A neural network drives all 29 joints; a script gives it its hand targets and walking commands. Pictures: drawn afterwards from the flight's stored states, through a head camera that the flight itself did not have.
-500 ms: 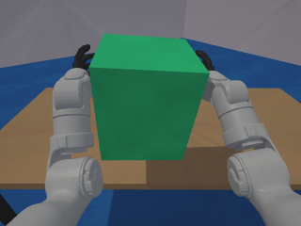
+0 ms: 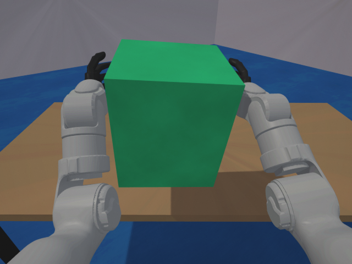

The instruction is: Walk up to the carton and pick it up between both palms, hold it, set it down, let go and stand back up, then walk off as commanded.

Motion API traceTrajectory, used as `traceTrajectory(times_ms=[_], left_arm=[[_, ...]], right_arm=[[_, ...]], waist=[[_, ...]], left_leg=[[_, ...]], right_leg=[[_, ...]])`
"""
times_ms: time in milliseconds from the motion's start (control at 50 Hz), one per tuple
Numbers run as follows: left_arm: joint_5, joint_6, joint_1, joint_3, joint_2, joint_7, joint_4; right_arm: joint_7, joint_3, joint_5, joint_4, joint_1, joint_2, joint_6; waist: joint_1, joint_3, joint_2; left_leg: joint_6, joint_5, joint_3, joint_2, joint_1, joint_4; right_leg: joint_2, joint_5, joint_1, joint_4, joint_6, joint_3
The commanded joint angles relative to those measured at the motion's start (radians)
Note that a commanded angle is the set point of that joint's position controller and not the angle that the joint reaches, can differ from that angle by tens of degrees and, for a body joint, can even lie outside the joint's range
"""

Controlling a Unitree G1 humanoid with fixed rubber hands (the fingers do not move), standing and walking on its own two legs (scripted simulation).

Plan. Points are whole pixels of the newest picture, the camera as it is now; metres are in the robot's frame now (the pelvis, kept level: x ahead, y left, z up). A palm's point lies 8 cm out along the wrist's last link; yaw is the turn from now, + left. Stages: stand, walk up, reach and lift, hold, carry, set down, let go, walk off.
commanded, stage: hold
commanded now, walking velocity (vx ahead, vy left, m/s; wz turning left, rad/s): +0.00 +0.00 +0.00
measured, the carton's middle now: (168, 114) +0.36 +0.02 +0.25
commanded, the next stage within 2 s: set down in 0.18 s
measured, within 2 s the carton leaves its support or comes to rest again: neither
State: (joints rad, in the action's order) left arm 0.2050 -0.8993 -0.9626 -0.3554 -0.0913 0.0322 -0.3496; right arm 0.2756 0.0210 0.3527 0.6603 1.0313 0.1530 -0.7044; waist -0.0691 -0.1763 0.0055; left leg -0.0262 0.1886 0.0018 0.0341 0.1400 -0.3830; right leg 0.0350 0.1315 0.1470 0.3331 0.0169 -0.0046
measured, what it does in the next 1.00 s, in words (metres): stands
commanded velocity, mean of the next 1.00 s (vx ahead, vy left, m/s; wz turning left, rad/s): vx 0.00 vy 0.00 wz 0.00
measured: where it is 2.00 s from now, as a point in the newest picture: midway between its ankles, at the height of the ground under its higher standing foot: outside the picture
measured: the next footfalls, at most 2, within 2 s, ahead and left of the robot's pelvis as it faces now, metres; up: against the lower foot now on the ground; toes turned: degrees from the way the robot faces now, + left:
none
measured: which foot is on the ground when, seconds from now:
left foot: down 0.00-1.00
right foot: down 0.00-1.00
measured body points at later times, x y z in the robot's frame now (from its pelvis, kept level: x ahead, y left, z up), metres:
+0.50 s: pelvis +0.01 +0.00 +0.00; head -0.08 +0.01 +0.44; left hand +0.40 +0.16 +0.32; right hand +0.40 -0.15 +0.31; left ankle +0.01 +0.13 -0.75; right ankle +0.03 -0.11 -0.75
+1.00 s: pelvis +0.02 +0.00 +0.00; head -0.05 +0.01 +0.45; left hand +0.42 +0.16 +0.29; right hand +0.43 -0.14 +0.26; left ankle +0.01 +0.13 -0.75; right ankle +0.03 -0.11 -0.75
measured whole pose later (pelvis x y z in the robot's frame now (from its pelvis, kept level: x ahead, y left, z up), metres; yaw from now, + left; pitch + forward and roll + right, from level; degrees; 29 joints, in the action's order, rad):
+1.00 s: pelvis +0.02 +0.00 +0.00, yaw +0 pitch -3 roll +0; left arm 0.22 -0.62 -0.97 -0.41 -0.06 0.07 -0.52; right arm 0.18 0.03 0.26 0.98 1.07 0.13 -0.32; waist -0.06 -0.11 0.01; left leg -0.03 0.19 0.00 0.03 0.10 -0.34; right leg 0.04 0.15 0.11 0.31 0.02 0.00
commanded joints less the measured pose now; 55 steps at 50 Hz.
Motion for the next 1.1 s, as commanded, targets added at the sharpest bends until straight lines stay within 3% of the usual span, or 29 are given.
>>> traceTrajectory(times_ms=[0,40,140,160,200,260,300,340,360,380,400,420,440,540,580,600,620,660,740,760,780,820,840,880,900,940,1020,1060,1080], left_arm=[[-0.219,0.070,-0.786,0.450,0.667,-0.131,0.052],[-0.181,0.061,-0.796,0.425,0.647,-0.135,0.009],[-0.235,0.075,-0.802,0.468,0.655,-0.122,0.099],[-0.219,0.064,-0.780,0.478,0.670,-0.125,0.081],[-0.206,0.101,-0.850,0.417,0.619,-0.144,0.046],[-0.194,0.134,-0.870,0.404,0.638,-0.145,-0.006],[-0.186,0.170,-0.906,0.380,0.634,-0.143,0.024],[-0.142,0.198,-0.861,0.319,0.583,-0.149,-0.042],[-0.137,0.206,-0.849,0.309,0.596,-0.148,-0.059],[-0.100,0.234,-0.836,0.253,0.556,-0.151,-0.098],[-0.074,0.243,-0.794,0.226,0.555,-0.158,-0.141],[-0.050,0.250,-0.777,0.178,0.524,-0.159,-0.149],[-0.043,0.264,-0.775,0.162,0.512,-0.160,-0.175],[-0.047,0.308,-0.763,0.235,0.553,-0.152,-0.107],[-0.056,0.319,-0.710,0.234,0.552,-0.149,-0.122],[-0.077,0.324,-0.717,0.265,0.562,-0.136,-0.088],[-0.080,0.326,-0.690,0.293,0.577,-0.128,-0.099],[-0.059,0.323,-0.652,0.275,0.565,-0.120,-0.060],[-0.069,0.331,-0.608,0.307,0.605,-0.106,-0.042],[-0.051,0.328,-0.606,0.312,0.603,-0.100,-0.049],[-0.054,0.317,-0.556,0.306,0.598,-0.106,-0.061],[-0.081,0.330,-0.632,0.340,0.613,-0.095,-0.010],[-0.070,0.332,-0.632,0.350,0.629,-0.088,0.002],[-0.046,0.326,-0.628,0.287,0.594,-0.088,-0.067],[-0.048,0.333,-0.646,0.320,0.619,-0.076,-0.045],[-0.061,0.339,-0.659,0.316,0.631,-0.070,-0.064],[-0.040,0.354,-0.655,0.264,0.616,-0.052,-0.168],[-0.036,0.351,-0.634,0.263,0.612,-0.050,-0.176],[-0.010,0.347,-0.604,0.250,0.611,-0.044,-0.196]], right_arm=[[-0.129,-0.236,0.186,-0.347,0.982,-0.680,0.060],[-0.133,-0.233,0.182,-0.298,1.008,-0.688,0.060],[-0.130,-0.271,0.220,-0.353,0.979,-0.688,0.061],[-0.125,-0.259,0.214,-0.353,0.953,-0.667,0.058],[-0.125,-0.194,0.160,-0.363,0.956,-0.699,0.090],[-0.147,-0.156,0.104,-0.265,0.968,-0.693,0.129],[-0.164,-0.141,0.084,-0.238,0.990,-0.686,0.173],[-0.175,-0.129,0.050,-0.182,1.015,-0.666,0.215],[-0.179,-0.127,0.035,-0.158,0.995,-0.666,0.222],[-0.195,-0.120,0.000,-0.112,0.986,-0.685,0.258],[-0.205,-0.096,-0.037,-0.062,0.958,-0.654,0.281],[-0.212,-0.112,-0.021,-0.038,0.939,-0.675,0.298],[-0.220,-0.082,-0.050,0.001,0.911,-0.668,0.318],[-0.225,-0.087,-0.060,0.013,0.868,-0.619,0.409],[-0.216,-0.142,-0.034,-0.033,0.889,-0.637,0.436],[-0.211,-0.166,-0.014,-0.082,0.919,-0.629,0.444],[-0.211,-0.148,-0.027,-0.051,0.895,-0.619,0.453],[-0.214,-0.177,-0.019,-0.029,0.828,-0.606,0.453],[-0.218,-0.204,0.001,-0.055,0.803,-0.595,0.464],[-0.223,-0.194,-0.006,-0.001,0.765,-0.576,0.459],[-0.221,-0.203,-0.008,-0.058,0.794,-0.577,0.463],[-0.221,-0.201,0.010,-0.110,0.839,-0.573,0.485],[-0.228,-0.196,0.007,-0.039,0.802,-0.565,0.480],[-0.241,-0.172,-0.014,0.028,0.805,-0.549,0.473],[-0.247,-0.136,-0.033,0.040,0.799,-0.532,0.483],[-0.257,-0.124,-0.039,0.015,0.846,-0.540,0.507],[-0.281,-0.069,-0.081,0.114,0.834,-0.522,0.512],[-0.290,-0.046,-0.115,0.132,0.816,-0.509,0.519],[-0.294,-0.061,-0.114,0.144,0.818,-0.507,0.522]], waist=[[-0.044,-0.376,-0.057],[-0.018,-0.331,-0.042],[-0.022,-0.422,-0.053],[-0.050,-0.409,-0.067],[-0.033,-0.311,-0.011],[-0.041,-0.317,-0.045],[-0.027,-0.377,-0.049],[0.019,-0.331,-0.043],[0.003,-0.313,-0.021],[0.042,-0.295,-0.018],[0.035,-0.228,-0.030],[0.076,-0.219,0.008],[0.070,-0.206,0.013],[0.025,-0.284,-0.037],[0.061,-0.323,-0.002],[0.058,-0.364,-0.016],[0.024,-0.358,-0.057],[0.058,-0.369,-0.055],[0.059,-0.365,-0.048],[0.051,-0.320,-0.060],[0.056,-0.349,-0.034],[0.046,-0.406,-0.064],[0.037,-0.371,-0.081],[0.083,-0.283,-0.057],[0.049,-0.290,-0.092],[0.049,-0.320,-0.087],[0.088,-0.230,-0.069],[0.072,-0.234,-0.060],[0.094,-0.223,-0.055]], left_leg=[[0.000,-0.056,-0.026,-0.083,0.035,0.056],[0.009,-0.009,-0.023,-0.077,0.055,0.076],[-0.004,-0.143,-0.030,-0.077,-0.008,0.040],[-0.014,-0.146,-0.034,-0.079,-0.011,0.035],[-0.002,-0.063,-0.002,-0.084,-0.001,0.058],[-0.003,-0.037,-0.005,-0.072,-0.015,0.071],[-0.008,-0.076,-0.006,-0.068,-0.047,0.070],[0.007,-0.068,-0.010,-0.063,-0.049,0.075],[0.015,-0.052,-0.015,-0.066,-0.049,0.086],[0.026,-0.019,-0.001,-0.066,-0.040,0.099],[0.025,0.010,0.000,-0.064,-0.028,0.112],[0.050,-0.008,0.009,-0.069,-0.044,0.114],[0.048,0.009,0.011,-0.072,-0.027,0.120],[0.004,-0.195,0.005,-0.071,-0.126,0.080],[0.014,-0.295,0.005,-0.077,-0.158,0.053],[0.008,-0.321,0.002,-0.079,-0.171,0.045],[-0.008,-0.319,0.001,-0.083,-0.185,0.038],[-0.012,-0.385,0.008,-0.078,-0.214,0.022],[-0.030,-0.488,-0.011,-0.067,-0.261,-0.009],[-0.038,-0.484,-0.017,-0.063,-0.258,-0.003],[-0.027,-0.485,-0.008,-0.065,-0.253,-0.002],[-0.041,-0.490,-0.017,-0.064,-0.279,-0.016],[-0.046,-0.497,-0.025,-0.056,-0.291,-0.017],[-0.031,-0.404,-0.011,-0.058,-0.242,0.013],[-0.049,-0.387,-0.015,-0.057,-0.250,0.018],[-0.043,-0.358,-0.009,-0.047,-0.272,0.017],[-0.033,-0.262,-0.001,-0.049,-0.210,0.044],[-0.031,-0.232,0.001,-0.047,-0.198,0.057],[-0.028,-0.252,0.005,-0.050,-0.198,0.054]], right_leg=[[0.050,-0.134,-0.243,-0.060,-0.051,-0.015],[0.048,-0.073,-0.215,-0.062,-0.052,-0.008],[0.064,-0.199,-0.238,-0.045,-0.048,-0.008],[0.062,-0.228,-0.256,-0.045,-0.049,-0.011],[0.046,-0.091,-0.222,-0.062,-0.073,0.004],[0.035,-0.061,-0.187,-0.060,-0.061,0.011],[0.041,-0.065,-0.202,-0.052,-0.047,0.023],[0.035,-0.033,-0.204,-0.073,-0.041,0.017],[0.039,-0.017,-0.179,-0.077,-0.046,0.027],[0.026,0.037,-0.172,-0.080,-0.046,0.027],[0.023,0.070,-0.159,-0.094,-0.038,0.037],[0.024,0.075,-0.179,-0.097,-0.052,0.035],[0.022,0.088,-0.182,-0.099,-0.052,0.042],[0.042,-0.086,-0.224,-0.079,-0.047,0.067],[0.045,-0.180,-0.267,-0.083,-0.060,0.061],[0.048,-0.205,-0.278,-0.074,-0.062,0.064],[0.046,-0.190,-0.255,-0.073,-0.054,0.067],[0.052,-0.240,-0.283,-0.069,-0.045,0.061],[0.059,-0.289,-0.270,-0.061,-0.047,0.074],[0.066,-0.265,-0.248,-0.062,-0.041,0.080],[0.063,-0.293,-0.271,-0.065,-0.048,0.079],[0.068,-0.274,-0.252,-0.062,-0.040,0.079],[0.072,-0.266,-0.219,-0.058,-0.035,0.086],[0.062,-0.175,-0.215,-0.087,-0.035,0.070],[0.067,-0.153,-0.191,-0.080,-0.028,0.082],[0.063,-0.135,-0.159,-0.087,-0.023,0.084],[0.059,-0.045,-0.124,-0.101,-0.021,0.083],[0.055,-0.049,-0.130,-0.098,-0.019,0.085],[0.059,-0.058,-0.134,-0.096,-0.021,0.086]])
